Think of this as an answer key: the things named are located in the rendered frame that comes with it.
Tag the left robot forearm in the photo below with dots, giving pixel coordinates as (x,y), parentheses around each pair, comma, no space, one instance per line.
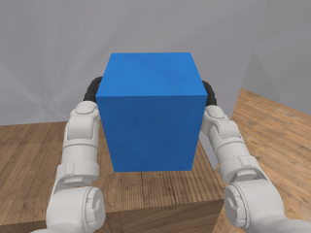
(79,151)

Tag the right robot upper arm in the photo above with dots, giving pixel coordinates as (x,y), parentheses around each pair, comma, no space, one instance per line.
(256,207)

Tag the robot left hand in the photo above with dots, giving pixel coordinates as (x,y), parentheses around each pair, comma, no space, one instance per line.
(92,90)

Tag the robot right hand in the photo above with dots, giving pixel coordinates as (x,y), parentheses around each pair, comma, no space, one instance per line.
(211,100)

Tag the right robot forearm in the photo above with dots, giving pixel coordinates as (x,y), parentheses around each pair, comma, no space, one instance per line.
(235,162)

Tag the left robot upper arm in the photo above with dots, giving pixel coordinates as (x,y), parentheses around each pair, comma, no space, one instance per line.
(75,210)

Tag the pedestal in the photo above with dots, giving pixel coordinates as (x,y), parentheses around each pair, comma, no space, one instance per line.
(135,202)

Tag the carton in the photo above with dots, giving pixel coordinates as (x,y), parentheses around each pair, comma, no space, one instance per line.
(151,106)

